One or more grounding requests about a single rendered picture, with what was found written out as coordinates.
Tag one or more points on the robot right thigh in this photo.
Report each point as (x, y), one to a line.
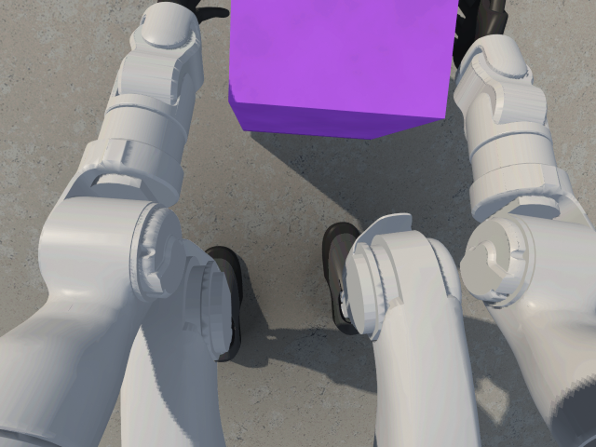
(425, 390)

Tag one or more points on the robot right hand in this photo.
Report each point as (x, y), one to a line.
(482, 17)

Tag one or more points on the robot right forearm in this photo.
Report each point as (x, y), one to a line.
(508, 138)

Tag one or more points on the robot left upper arm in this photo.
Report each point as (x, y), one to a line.
(104, 260)

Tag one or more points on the right robot foot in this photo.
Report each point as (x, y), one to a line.
(336, 245)

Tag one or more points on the robot left forearm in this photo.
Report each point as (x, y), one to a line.
(146, 123)

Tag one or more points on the carton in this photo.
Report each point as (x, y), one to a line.
(357, 69)

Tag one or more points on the robot right upper arm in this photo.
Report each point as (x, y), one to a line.
(537, 279)

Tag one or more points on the robot left hand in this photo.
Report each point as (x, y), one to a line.
(202, 13)

